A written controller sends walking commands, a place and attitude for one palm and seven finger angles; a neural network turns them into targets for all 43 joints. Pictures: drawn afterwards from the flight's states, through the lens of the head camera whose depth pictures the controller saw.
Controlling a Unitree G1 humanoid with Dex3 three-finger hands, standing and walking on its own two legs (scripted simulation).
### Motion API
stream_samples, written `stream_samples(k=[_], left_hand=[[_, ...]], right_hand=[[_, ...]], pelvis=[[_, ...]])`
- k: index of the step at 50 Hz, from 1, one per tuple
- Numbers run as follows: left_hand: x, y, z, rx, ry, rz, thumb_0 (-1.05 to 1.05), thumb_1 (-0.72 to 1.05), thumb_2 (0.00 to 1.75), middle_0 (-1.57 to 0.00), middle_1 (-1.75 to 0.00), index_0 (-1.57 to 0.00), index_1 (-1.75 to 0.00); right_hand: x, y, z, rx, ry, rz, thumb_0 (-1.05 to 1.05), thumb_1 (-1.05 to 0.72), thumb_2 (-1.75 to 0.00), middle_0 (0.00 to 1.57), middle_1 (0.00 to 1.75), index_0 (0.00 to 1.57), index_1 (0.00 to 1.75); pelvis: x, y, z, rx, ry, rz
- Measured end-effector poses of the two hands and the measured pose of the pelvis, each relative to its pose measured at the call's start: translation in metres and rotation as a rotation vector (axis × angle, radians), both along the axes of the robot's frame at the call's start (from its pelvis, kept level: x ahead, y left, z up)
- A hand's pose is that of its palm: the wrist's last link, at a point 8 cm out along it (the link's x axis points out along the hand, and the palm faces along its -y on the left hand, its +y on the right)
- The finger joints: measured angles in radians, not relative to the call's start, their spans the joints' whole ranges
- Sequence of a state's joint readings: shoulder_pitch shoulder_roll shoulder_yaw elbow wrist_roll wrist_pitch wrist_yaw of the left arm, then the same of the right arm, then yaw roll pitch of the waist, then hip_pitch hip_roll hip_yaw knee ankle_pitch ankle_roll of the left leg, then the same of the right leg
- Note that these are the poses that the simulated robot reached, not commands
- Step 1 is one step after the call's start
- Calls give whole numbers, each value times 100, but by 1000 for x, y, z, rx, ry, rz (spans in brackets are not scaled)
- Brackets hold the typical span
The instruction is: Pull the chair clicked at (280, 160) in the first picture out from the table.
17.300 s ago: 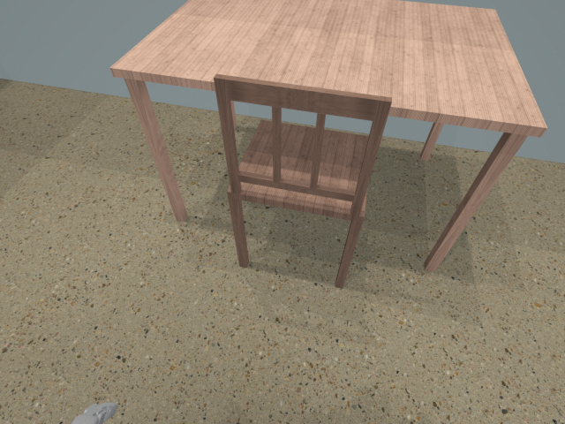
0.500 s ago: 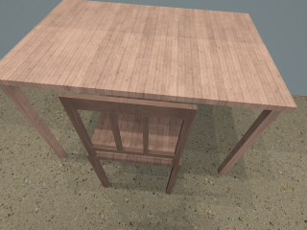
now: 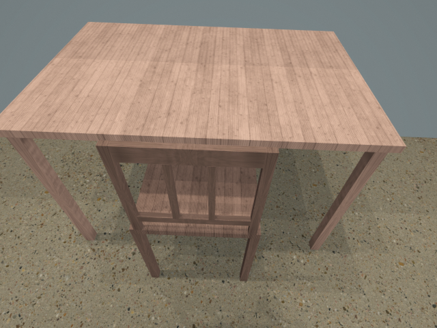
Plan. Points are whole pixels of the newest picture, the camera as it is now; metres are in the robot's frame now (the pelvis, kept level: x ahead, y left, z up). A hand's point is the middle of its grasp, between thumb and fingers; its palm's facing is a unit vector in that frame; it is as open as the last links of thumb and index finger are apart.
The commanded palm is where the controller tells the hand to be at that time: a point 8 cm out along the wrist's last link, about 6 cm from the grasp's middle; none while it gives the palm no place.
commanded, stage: look again from close up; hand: left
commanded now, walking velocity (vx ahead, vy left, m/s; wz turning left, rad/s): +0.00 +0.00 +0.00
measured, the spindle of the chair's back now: (171, 192) +0.47 +0.16 -0.11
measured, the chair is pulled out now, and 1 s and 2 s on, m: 0.00 0.00 0.00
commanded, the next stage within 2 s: raise the hand toward the chair's back in 0.90 s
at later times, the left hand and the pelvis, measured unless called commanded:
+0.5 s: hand out of the picture +0.04 +0.21 -0.18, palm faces +0.01 -0.98 -0.21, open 7.3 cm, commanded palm none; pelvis +0.02 +0.04 -0.01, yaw -1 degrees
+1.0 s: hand out of the picture +0.01 +0.21 -0.18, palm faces +0.00 -0.98 -0.18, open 7.3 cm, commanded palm +0.12 +0.26 -0.08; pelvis +0.03 +0.04 +0.00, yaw -1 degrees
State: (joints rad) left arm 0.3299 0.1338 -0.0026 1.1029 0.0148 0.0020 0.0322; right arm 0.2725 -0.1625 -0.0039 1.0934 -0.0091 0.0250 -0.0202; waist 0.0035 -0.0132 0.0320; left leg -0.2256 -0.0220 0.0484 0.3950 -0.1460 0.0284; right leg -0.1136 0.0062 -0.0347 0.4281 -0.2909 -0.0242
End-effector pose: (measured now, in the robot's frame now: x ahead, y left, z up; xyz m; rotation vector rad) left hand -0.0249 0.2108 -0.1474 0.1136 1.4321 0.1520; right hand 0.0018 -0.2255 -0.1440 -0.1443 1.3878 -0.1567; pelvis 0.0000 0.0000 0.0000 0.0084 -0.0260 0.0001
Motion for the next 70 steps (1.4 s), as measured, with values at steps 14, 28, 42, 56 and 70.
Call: stream_samples(k=[14,28,42,56,70], left_hand=[[29,27,-7,23,-54,-50,0,91,90,-20,-30,-21,-30],[61,51,-5,35,-106,-53,0,91,90,-19,-30,-20,-30],[36,50,-8,12,-21,-37,0,91,90,-20,-30,-20,-30],[126,60,59,100,-526,24,2,89,89,-19,-30,-20,-30],[192,38,93,-72,-1356,-177,0,64,79,-17,-26,-18,-26]], right_hand=[[-24,33,-10,28,30,-22,0,-91,-89,20,30,20,30],[20,39,-3,-9,-44,-2,2,-93,-89,20,30,20,30],[50,36,6,-31,-83,23,0,-91,-89,20,30,20,30],[68,28,16,-35,-311,55,1,-91,-89,20,30,20,30],[176,-38,12,-106,-780,208,1,-90,-89,20,30,20,30]], pelvis=[[5,22,-10,-31,23,5],[20,39,-8,-13,24,-13],[25,41,-4,-10,23,-15],[11,35,-7,22,46,9],[-18,-6,-87,-8,266,26]])
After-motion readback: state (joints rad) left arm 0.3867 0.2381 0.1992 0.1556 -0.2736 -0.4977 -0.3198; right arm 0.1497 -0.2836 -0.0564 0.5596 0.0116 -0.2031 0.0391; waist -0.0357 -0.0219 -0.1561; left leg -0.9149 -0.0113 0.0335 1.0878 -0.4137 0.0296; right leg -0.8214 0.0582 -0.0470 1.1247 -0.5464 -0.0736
